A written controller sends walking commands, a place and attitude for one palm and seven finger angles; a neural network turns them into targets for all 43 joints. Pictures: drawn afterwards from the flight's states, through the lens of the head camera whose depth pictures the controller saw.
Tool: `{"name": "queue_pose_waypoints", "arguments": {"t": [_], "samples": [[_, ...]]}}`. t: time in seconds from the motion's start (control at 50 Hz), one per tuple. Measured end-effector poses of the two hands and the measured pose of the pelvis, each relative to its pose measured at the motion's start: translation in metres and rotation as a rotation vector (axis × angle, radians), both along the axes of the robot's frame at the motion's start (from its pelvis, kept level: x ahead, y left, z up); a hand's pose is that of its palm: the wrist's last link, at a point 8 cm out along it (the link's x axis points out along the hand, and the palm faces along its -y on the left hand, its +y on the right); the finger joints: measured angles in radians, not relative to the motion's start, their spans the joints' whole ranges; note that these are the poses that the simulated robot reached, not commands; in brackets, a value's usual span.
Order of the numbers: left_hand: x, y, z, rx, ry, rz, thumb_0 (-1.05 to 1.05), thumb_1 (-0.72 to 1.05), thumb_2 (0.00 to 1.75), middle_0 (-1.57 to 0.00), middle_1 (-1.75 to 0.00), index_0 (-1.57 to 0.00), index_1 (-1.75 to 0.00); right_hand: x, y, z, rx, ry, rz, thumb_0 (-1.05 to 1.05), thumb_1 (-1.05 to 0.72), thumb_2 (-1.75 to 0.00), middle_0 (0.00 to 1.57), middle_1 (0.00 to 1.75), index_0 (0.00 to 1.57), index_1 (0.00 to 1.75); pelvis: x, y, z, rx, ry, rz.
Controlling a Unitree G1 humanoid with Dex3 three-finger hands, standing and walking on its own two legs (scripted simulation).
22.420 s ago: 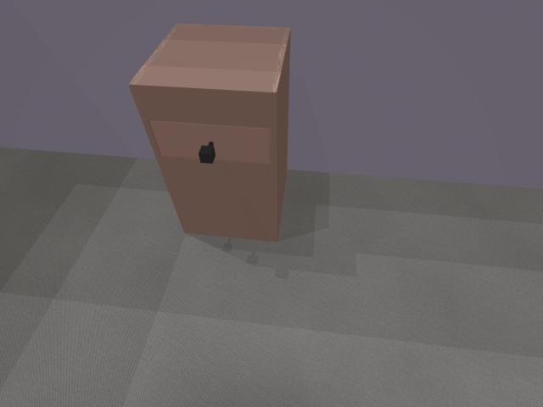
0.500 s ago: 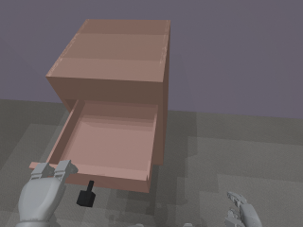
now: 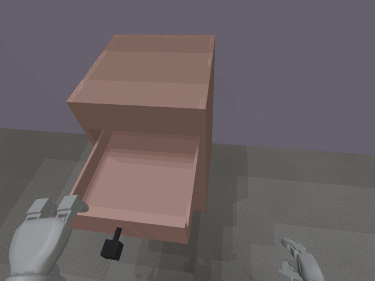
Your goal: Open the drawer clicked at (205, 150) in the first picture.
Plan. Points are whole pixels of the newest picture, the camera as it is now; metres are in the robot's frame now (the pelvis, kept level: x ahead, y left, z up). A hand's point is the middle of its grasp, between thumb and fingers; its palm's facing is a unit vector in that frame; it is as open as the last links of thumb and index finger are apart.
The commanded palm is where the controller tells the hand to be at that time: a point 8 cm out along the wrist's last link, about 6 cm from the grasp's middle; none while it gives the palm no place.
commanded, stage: draw the hand back to the body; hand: left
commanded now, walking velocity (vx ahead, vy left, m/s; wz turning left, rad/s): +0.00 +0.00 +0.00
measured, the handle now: (114, 242) +0.24 +0.25 -0.17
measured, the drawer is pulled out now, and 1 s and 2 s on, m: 0.30 0.30 0.30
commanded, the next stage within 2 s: step back with the hand held close in 1.30 s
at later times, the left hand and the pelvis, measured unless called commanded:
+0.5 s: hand (63, 222) +0.19 +0.22 +0.12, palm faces +0.35 -0.83 -0.43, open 13.5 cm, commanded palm +0.15 +0.27 +0.15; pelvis +0.02 +0.00 +0.04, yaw +3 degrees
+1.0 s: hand (36, 197) +0.19 +0.22 +0.21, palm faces +0.43 -0.80 -0.42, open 9.5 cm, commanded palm +0.14 +0.26 +0.22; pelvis +0.02 -0.03 +0.05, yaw +3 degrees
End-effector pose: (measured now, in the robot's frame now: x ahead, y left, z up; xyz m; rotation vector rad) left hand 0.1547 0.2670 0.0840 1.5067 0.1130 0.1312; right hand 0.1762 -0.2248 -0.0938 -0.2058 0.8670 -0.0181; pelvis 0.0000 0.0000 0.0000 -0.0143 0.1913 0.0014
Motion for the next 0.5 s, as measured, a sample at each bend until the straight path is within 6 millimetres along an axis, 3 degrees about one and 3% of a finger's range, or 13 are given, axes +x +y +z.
{"name": "queue_pose_waypoints", "arguments": {"t": [0.18, 0.32, 0.4, 0.44, 0.5], "samples": [[0.002, -0.008, 0.025, -0.02, 0.01, -0.049, -0.01, -0.49, 0.3, -0.32, -1.2, -0.32, -1.2, 0.007, 0.008, 0.015, 0.014, -0.043, 0.015, 0.01, -0.91, -0.9, 0.2, 0.3, 0.2, 0.3, 0.003, 0.001, 0.011, 0.002, -0.037, -0.002], [0.001, 0.002, 0.048, 0.005, 0.0, -0.025, 0.0, -0.49, 0.3, -0.32, -1.2, -0.32, -1.2, 0.014, 0.009, 0.022, 0.02, -0.052, 0.022, 0.01, -0.91, -0.9, 0.2, 0.3, 0.2, 0.3, 0.006, 0.001, 0.016, 0.002, -0.055, -0.001], [-0.002, 0.009, 0.049, -0.664, -0.135, 0.221, -0.01, -0.47, 0.3, -0.31, -1.19, -0.32, -1.19, 0.014, 0.012, 0.031, 0.04, -0.126, -0.037, 0.01, -0.91, -0.9, 0.2, 0.3, 0.2, 0.3, 0.01, 0.003, 0.025, 0.0, -0.129, 0.024], [-0.003, 0.004, 0.05, -0.871, -0.196, 0.273, -0.01, -0.45, 0.32, -0.31, -1.17, -0.31, -1.17, 0.013, 0.015, 0.037, 0.033, -0.153, -0.044, 0.01, -0.91, -0.9, 0.2, 0.3, 0.2, 0.3, 0.015, 0.002, 0.03, 0.004, -0.156, 0.034], [-0.002, -0.006, 0.057, -1.039, -0.251, 0.265, -0.01, -0.39, 0.34, -0.31, -1.13, -0.3, -1.13, 0.012, 0.017, 0.045, 0.022, -0.176, -0.03, 0.01, -0.91, -0.9, 0.2, 0.3, 0.2, 0.3, 0.021, -0.001, 0.036, 0.007, -0.188, 0.047]]}}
